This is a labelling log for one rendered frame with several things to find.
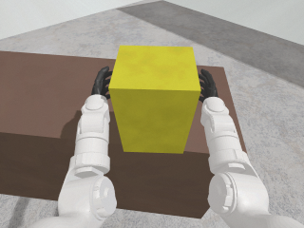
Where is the left robot forearm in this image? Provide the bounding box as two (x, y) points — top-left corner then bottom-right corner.
(57, 94), (110, 213)

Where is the right robot upper arm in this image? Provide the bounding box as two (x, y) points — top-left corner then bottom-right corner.
(207, 171), (304, 228)

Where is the carton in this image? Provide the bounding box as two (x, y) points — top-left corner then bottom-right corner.
(108, 45), (201, 154)

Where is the left robot hand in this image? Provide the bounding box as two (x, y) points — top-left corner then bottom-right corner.
(91, 66), (113, 100)

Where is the right robot hand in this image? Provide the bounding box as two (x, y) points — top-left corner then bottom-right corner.
(198, 69), (219, 103)

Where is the pedestal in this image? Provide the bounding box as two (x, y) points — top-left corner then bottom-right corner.
(0, 50), (248, 219)

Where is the left robot upper arm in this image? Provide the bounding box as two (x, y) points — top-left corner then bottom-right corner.
(27, 175), (117, 228)

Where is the right robot forearm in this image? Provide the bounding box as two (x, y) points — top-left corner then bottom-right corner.
(200, 97), (269, 205)

